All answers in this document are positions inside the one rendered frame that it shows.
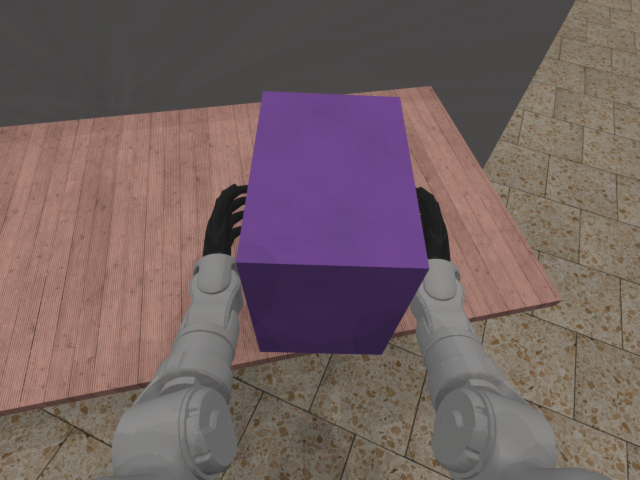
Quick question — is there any right robot forearm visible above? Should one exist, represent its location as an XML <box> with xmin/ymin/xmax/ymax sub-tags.
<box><xmin>410</xmin><ymin>259</ymin><xmax>557</xmax><ymax>463</ymax></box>

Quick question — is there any carton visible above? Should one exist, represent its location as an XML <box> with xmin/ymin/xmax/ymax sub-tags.
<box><xmin>236</xmin><ymin>91</ymin><xmax>429</xmax><ymax>355</ymax></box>

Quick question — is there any robot right hand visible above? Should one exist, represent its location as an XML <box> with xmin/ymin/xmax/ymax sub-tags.
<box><xmin>416</xmin><ymin>187</ymin><xmax>451</xmax><ymax>262</ymax></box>

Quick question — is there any right robot upper arm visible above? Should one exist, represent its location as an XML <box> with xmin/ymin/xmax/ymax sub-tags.
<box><xmin>431</xmin><ymin>386</ymin><xmax>613</xmax><ymax>480</ymax></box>

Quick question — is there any left robot forearm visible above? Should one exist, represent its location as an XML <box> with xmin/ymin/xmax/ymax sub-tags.
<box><xmin>112</xmin><ymin>253</ymin><xmax>243</xmax><ymax>474</ymax></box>

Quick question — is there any robot left hand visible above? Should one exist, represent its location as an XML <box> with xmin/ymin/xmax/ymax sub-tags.
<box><xmin>203</xmin><ymin>184</ymin><xmax>248</xmax><ymax>257</ymax></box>

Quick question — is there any left robot upper arm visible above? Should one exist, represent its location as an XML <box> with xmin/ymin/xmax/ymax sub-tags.
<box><xmin>90</xmin><ymin>385</ymin><xmax>238</xmax><ymax>480</ymax></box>

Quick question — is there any table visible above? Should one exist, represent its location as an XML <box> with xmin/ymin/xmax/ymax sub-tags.
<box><xmin>0</xmin><ymin>86</ymin><xmax>563</xmax><ymax>417</ymax></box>

